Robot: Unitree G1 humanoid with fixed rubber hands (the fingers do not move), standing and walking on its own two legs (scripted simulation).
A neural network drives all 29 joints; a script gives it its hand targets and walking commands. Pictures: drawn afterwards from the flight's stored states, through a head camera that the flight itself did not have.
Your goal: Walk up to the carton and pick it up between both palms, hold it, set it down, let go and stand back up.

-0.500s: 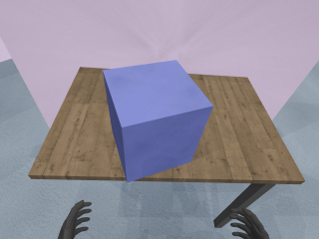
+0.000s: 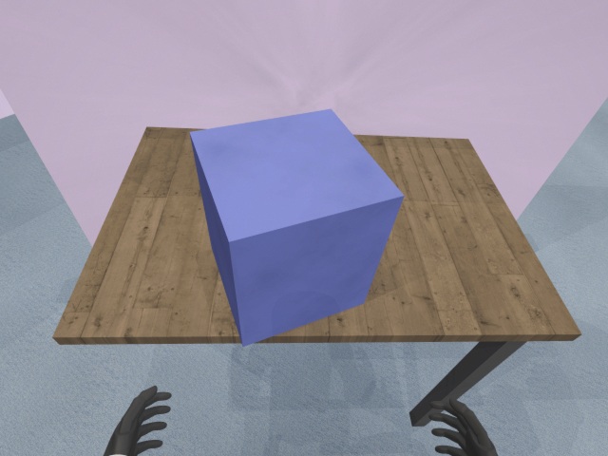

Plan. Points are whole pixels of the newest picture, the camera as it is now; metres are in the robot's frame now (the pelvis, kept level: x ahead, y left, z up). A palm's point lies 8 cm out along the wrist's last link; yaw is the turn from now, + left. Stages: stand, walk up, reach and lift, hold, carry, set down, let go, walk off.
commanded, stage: let go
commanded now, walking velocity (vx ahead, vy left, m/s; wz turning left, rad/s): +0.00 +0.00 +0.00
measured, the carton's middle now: (287, 227) +0.43 +0.04 +0.06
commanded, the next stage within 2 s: stand in 0.18 s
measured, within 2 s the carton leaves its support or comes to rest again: neither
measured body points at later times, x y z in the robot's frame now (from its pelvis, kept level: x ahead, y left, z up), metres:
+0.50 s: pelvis +0.00 +0.01 -0.01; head -0.01 +0.03 +0.44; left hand +0.12 +0.31 -0.12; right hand +0.10 -0.30 -0.10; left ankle +0.01 +0.12 -0.75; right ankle -0.01 -0.11 -0.75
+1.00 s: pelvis -0.01 +0.01 +0.00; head -0.03 +0.03 +0.45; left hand +0.06 +0.32 -0.13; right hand +0.08 -0.29 -0.11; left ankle +0.01 +0.12 -0.75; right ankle -0.01 -0.11 -0.75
